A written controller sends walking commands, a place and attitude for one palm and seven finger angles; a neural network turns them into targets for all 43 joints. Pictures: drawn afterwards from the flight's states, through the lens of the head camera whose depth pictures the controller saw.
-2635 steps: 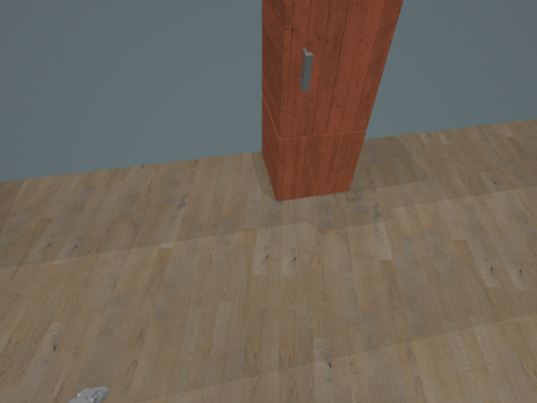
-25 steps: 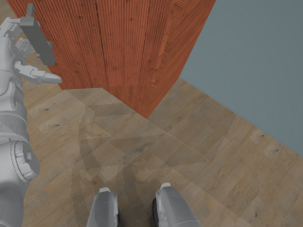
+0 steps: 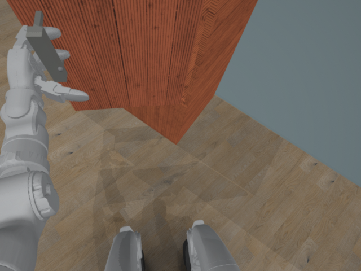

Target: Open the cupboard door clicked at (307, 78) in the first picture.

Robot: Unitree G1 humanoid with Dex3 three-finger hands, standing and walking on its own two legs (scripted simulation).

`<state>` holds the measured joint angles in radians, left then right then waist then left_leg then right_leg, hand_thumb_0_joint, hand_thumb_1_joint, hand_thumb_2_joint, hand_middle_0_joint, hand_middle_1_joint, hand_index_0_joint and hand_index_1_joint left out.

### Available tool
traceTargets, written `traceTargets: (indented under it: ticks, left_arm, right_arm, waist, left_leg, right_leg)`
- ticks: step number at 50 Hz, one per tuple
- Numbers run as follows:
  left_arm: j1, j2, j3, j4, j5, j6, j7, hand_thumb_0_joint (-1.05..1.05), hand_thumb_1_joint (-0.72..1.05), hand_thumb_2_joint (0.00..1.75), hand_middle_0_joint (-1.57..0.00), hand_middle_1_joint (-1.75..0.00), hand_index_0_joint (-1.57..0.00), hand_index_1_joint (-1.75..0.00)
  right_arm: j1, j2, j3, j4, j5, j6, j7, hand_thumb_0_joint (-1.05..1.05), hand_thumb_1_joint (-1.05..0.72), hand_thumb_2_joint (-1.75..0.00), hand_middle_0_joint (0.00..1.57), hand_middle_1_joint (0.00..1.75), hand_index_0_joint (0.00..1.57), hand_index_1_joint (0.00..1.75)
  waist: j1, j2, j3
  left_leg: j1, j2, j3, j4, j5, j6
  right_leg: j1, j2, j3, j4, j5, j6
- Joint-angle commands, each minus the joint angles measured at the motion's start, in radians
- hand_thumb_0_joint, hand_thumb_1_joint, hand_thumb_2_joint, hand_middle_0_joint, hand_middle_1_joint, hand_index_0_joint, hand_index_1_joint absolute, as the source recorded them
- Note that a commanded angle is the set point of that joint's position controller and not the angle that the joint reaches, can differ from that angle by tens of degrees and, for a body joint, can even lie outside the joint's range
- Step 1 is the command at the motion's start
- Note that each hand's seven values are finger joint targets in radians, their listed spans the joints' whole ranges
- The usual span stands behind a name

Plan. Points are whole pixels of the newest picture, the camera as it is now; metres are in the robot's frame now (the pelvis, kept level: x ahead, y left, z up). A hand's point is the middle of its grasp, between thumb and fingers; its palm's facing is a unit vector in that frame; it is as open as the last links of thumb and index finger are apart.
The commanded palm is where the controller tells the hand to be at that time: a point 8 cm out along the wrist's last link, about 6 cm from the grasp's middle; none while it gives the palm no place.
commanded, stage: slide the fingers in behind the handle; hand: left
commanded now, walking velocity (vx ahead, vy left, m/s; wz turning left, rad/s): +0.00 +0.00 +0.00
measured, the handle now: (50, 48) +0.57 +0.23 +0.06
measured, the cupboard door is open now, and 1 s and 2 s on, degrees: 43 43 75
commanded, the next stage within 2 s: close the thumb around the handle in 0.24 s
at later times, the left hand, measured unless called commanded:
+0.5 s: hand (58, 73) +0.52 +0.21 +0.06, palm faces +0.05 -1.00 -0.01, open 13.4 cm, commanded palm +0.50 +0.24 +0.06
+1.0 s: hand (59, 70) +0.52 +0.20 +0.06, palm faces +0.05 -1.00 -0.01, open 6.0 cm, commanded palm +0.50 +0.24 +0.06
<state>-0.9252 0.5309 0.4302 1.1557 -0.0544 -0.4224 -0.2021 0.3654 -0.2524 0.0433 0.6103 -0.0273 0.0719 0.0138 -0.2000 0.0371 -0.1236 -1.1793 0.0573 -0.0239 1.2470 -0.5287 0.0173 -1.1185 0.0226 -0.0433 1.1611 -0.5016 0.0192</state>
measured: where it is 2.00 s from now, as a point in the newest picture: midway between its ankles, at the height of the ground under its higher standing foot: outside the picture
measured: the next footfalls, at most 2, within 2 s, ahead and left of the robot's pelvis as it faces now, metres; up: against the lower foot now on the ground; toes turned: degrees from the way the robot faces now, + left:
none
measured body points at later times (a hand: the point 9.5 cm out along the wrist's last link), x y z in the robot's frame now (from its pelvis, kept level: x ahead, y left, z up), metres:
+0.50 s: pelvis +0.00 +0.00 +0.00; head +0.15 +0.03 +0.42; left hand +0.51 +0.26 +0.06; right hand +0.01 -0.27 -0.11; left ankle +0.02 +0.10 -0.63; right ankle +0.02 -0.14 -0.63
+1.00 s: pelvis +0.00 +0.00 +0.00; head +0.15 +0.03 +0.42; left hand +0.51 +0.26 +0.06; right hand +0.01 -0.26 -0.11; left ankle +0.02 +0.10 -0.63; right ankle +0.02 -0.14 -0.63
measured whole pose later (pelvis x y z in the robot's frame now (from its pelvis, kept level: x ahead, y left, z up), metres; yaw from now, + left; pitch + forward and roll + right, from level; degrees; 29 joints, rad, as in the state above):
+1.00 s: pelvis +0.00 +0.00 +0.00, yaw +0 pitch +26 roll -5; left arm -0.92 0.52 0.42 1.16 -0.07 -0.44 -0.22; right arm 0.37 -0.25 0.05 0.62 -0.02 0.07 0.01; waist -0.19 0.04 -0.12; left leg -1.17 0.06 -0.02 1.25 -0.53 0.02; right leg -1.11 0.02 -0.04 1.16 -0.50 0.02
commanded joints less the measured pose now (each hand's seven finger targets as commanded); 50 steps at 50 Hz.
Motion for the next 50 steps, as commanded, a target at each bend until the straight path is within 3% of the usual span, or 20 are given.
traceTargets:
  ticks: [1, 3, 5, 6, 8, 11, 14, 17, 19, 21, 24, 28, 31, 32, 37, 41, 42, 45, 47, 50]
  left_arm:
    - [-0.410, 0.227, 0.003, -0.231, -0.019, -0.091, -0.020, 0.00, -0.50, 0.30, -0.30, -1.20, -0.30, -1.20]
    - [-0.401, 0.195, -0.018, -0.190, -0.032, -0.073, -0.032, 0.00, -0.50, 0.30, -0.30, -1.20, -0.30, -1.20]
    - [-0.410, 0.212, -0.002, -0.173, -0.043, -0.060, -0.039, 0.00, -0.50, 0.30, -0.30, -1.20, -0.30, -1.20]
    - [-0.398, 0.256, 0.033, -0.167, -0.039, -0.057, -0.035, 0.00, -0.50, 0.30, -0.30, -1.20, -0.30, -1.20]
    - [-0.433, 0.214, -0.010, -0.169, -0.035, -0.053, -0.034, 0.00, -0.50, 0.30, -0.30, -1.20, -0.30, -1.20]
    - [-0.453, 0.275, 0.029, -0.221, -0.028, -0.082, -0.030, 0.00, -0.50, 0.30, -0.30, -1.20, -0.30, -1.20]
    - [-0.441, 0.247, 0.015, -0.245, -0.033, -0.101, -0.035, 0.00, -0.50, 0.30, -0.30, -1.20, -0.30, -1.20]
    - [-0.407, 0.244, 0.010, -0.186, -0.031, -0.085, -0.042, 0.00, -0.50, 0.30, -0.30, -1.20, -0.30, -1.20]
    - [-0.417, 0.248, 0.006, -0.165, -0.030, -0.061, -0.045, 0.00, -0.39, 0.35, -0.31, -1.21, -0.31, -1.21]
    - [-0.431, 0.302, 0.044, -0.179, -0.030, -0.057, -0.044, 0.00, -0.28, 0.40, -0.32, -1.22, -0.32, -1.22]
    - [-0.457, 0.249, 0.000, -0.212, -0.033, -0.068, -0.047, 0.00, -0.11, 0.47, -0.33, -1.24, -0.33, -1.24]
    - [-0.481, 0.245, 0.000, -0.216, -0.041, -0.084, -0.047, 0.00, 0.12, 0.56, -0.34, -1.27, -0.34, -1.27]
    - [-0.431, 0.258, 0.018, -0.197, -0.038, -0.076, -0.049, 0.00, 0.28, 0.64, -0.36, -1.28, -0.36, -1.28]
    - [-0.427, 0.216, -0.017, -0.177, -0.036, -0.064, -0.051, 0.00, 0.34, 0.66, -0.36, -1.29, -0.36, -1.29]
    - [-0.448, 0.237, 0.004, -0.215, -0.036, -0.056, -0.036, 0.00, 0.62, 0.78, -0.38, -1.32, -0.38, -1.32]
    - [-0.423, 0.253, 0.032, -0.219, -0.037, -0.077, -0.021, 0.00, 0.84, 0.88, -0.40, -1.34, -0.40, -1.34]
    - [-0.432, 0.232, 0.011, -0.219, -0.035, -0.080, -0.020, 0.00, 0.90, 0.90, -0.40, -1.35, -0.40, -1.35]
    - [-0.401, 0.258, 0.031, -0.204, -0.028, -0.086, -0.024, 0.00, 0.90, 0.90, -0.40, -1.35, -0.40, -1.35]
    - [-0.420, 0.229, 0.003, -0.196, -0.026, -0.079, -0.027, 0.00, 0.90, 0.90, -0.40, -1.35, -0.40, -1.35]
    - [-0.411, 0.272, 0.046, -0.198, -0.036, -0.077, -0.029, 0.00, 0.90, 0.90, -0.40, -1.35, -0.40, -1.35]
  right_arm:
    - [0.180, -0.195, -0.071, -0.031, -0.005, -0.005, -0.009, 0.00, -0.90, -0.90, 0.20, 0.30, 0.20, 0.30]
    - [0.178, -0.195, -0.070, -0.031, -0.001, -0.002, -0.011, 0.00, -0.90, -0.90, 0.20, 0.30, 0.20, 0.30]
    - [0.180, -0.197, -0.067, -0.031, 0.002, -0.004, -0.016, 0.00, -0.90, -0.90, 0.20, 0.30, 0.20, 0.30]
    - [0.183, -0.203, -0.067, -0.032, 0.004, -0.001, -0.020, 0.00, -0.90, -0.90, 0.20, 0.30, 0.20, 0.30]
    - [0.179, -0.196, -0.065, -0.030, 0.003, -0.005, -0.020, 0.00, -0.90, -0.90, 0.20, 0.30, 0.20, 0.30]
    - [0.180, -0.200, -0.066, -0.029, -0.001, -0.010, -0.024, 0.00, -0.90, -0.90, 0.20, 0.30, 0.20, 0.30]
    - [0.173, -0.191, -0.068, -0.029, -0.003, -0.014, -0.020, 0.00, -0.90, -0.90, 0.20, 0.30, 0.20, 0.30]
    - [0.173, -0.195, -0.067, -0.026, 0.001, -0.008, -0.019, 0.00, -0.90, -0.90, 0.20, 0.30, 0.20, 0.30]
    - [0.171, -0.200, -0.065, -0.027, 0.004, -0.007, -0.022, 0.00, -0.90, -0.90, 0.20, 0.30, 0.20, 0.30]
    - [0.170, -0.205, -0.064, -0.034, 0.004, -0.007, -0.028, 0.00, -0.90, -0.90, 0.20, 0.30, 0.20, 0.30]
    - [0.162, -0.197, -0.064, -0.035, 0.004, -0.015, -0.026, 0.00, -0.90, -0.90, 0.20, 0.30, 0.20, 0.30]
    - [0.171, -0.200, -0.067, -0.017, -0.001, -0.019, -0.026, 0.00, -0.90, -0.90, 0.20, 0.30, 0.20, 0.30]
    - [0.176, -0.205, -0.068, -0.018, -0.001, -0.015, -0.025, 0.00, -0.90, -0.90, 0.20, 0.30, 0.20, 0.30]
    - [0.172, -0.200, -0.066, -0.020, 0.001, -0.013, -0.023, 0.00, -0.90, -0.90, 0.20, 0.30, 0.20, 0.30]
    - [0.179, -0.202, -0.067, -0.027, -0.003, -0.010, -0.021, 0.00, -0.90, -0.90, 0.20, 0.30, 0.20, 0.30]
    - [0.179, -0.197, -0.067, -0.029, -0.004, -0.013, -0.019, 0.00, -0.90, -0.90, 0.20, 0.30, 0.20, 0.30]
    - [0.176, -0.195, -0.067, -0.026, -0.004, -0.012, -0.017, 0.00, -0.90, -0.90, 0.20, 0.30, 0.20, 0.30]
    - [0.181, -0.199, -0.067, -0.029, -0.004, -0.010, -0.017, 0.00, -0.90, -0.90, 0.20, 0.30, 0.20, 0.30]
    - [0.177, -0.196, -0.067, -0.025, -0.002, -0.008, -0.016, 0.00, -0.90, -0.90, 0.20, 0.30, 0.20, 0.30]
    - [0.180, -0.201, -0.066, -0.031, -0.003, -0.007, -0.020, 0.00, -0.90, -0.90, 0.20, 0.30, 0.20, 0.30]
  waist:
    - [0.004, 0.159, -0.547]
    - [-0.010, 0.127, -0.507]
    - [-0.011, 0.112, -0.477]
    - [0.004, 0.095, -0.493]
    - [-0.015, 0.098, -0.468]
    - [-0.002, 0.133, -0.530]
    - [0.009, 0.169, -0.567]
    - [0.002, 0.146, -0.520]
    - [-0.011, 0.114, -0.481]
    - [0.001, 0.127, -0.505]
    - [-0.005, 0.166, -0.520]
    - [-0.018, 0.168, -0.541]
    - [0.002, 0.171, -0.549]
    - [-0.009, 0.161, -0.522]
    - [0.002, 0.172, -0.542]
    - [0.008, 0.139, -0.553]
    - [-0.002, 0.143, -0.534]
    - [0.005, 0.122, -0.526]
    - [-0.006, 0.136, -0.499]
    - [0.011, 0.143, -0.516]
  left_leg:
    - [0.519, -0.018, -0.053, -0.131, 0.469, -0.001]
    - [0.485, -0.019, -0.048, -0.136, 0.427, 0.004]
    - [0.442, -0.024, -0.043, -0.140, 0.385, 0.010]
    - [0.435, -0.023, -0.047, -0.146, 0.385, 0.008]
    - [0.423, -0.024, -0.043, -0.140, 0.364, 0.013]
    - [0.449, -0.024, -0.043, -0.129, 0.399, 0.012]
    - [0.478, -0.025, -0.043, -0.122, 0.432, 0.006]
    - [0.451, -0.024, -0.041, -0.124, 0.406, 0.007]
    - [0.409, -0.024, -0.038, -0.129, 0.361, 0.013]
    - [0.402, -0.026, -0.036, -0.127, 0.354, 0.014]
    - [0.446, -0.024, -0.044, -0.127, 0.370, 0.009]
    - [0.476, -0.020, -0.053, -0.115, 0.409, 0.008]
    - [0.498, -0.018, -0.057, -0.124, 0.428, 0.002]
    - [0.483, -0.019, -0.055, -0.127, 0.409, 0.003]
    - [0.505, -0.017, -0.062, -0.132, 0.440, 0.000]
    - [0.489, -0.020, -0.053, -0.127, 0.455, 0.003]
    - [0.485, -0.019, -0.052, -0.128, 0.447, 0.003]
    - [0.467, -0.020, -0.051, -0.128, 0.438, 0.006]
    - [0.465, -0.020, -0.049, -0.132, 0.417, 0.004]
    - [0.464, -0.023, -0.051, -0.135, 0.422, 0.005]
  right_leg:
    - [0.164, 0.034, -0.011, -0.119, 0.329, -0.042]
    - [0.163, 0.034, -0.011, -0.131, 0.311, -0.038]
    - [0.177, 0.034, -0.006, -0.137, 0.294, -0.037]
    - [0.190, 0.033, -0.008, -0.132, 0.292, -0.038]
    - [0.171, 0.031, -0.004, -0.138, 0.279, -0.035]
    - [0.182, 0.028, 0.004, -0.125, 0.304, -0.038]
    - [0.191, 0.030, 0.003, -0.118, 0.327, -0.039]
    - [0.180, 0.031, 0.000, -0.122, 0.309, -0.038]
    - [0.181, 0.030, 0.002, -0.133, 0.286, -0.034]
    - [0.195, 0.029, 0.007, -0.128, 0.284, -0.035]
    - [0.162, 0.029, 0.002, -0.126, 0.274, -0.038]
    - [0.144, 0.031, -0.002, -0.119, 0.294, -0.038]
    - [0.141, 0.030, -0.009, -0.117, 0.292, -0.041]
    - [0.130, 0.031, -0.011, -0.121, 0.279, -0.040]
    - [0.136, 0.031, -0.015, -0.118, 0.293, -0.041]
    - [0.170, 0.033, -0.010, -0.117, 0.323, -0.038]
    - [0.163, 0.033, -0.010, -0.120, 0.320, -0.038]
    - [0.177, 0.035, -0.009, -0.117, 0.319, -0.041]
    - [0.157, 0.032, -0.010, -0.124, 0.302, -0.038]
    - [0.175, 0.034, -0.009, -0.120, 0.304, -0.042]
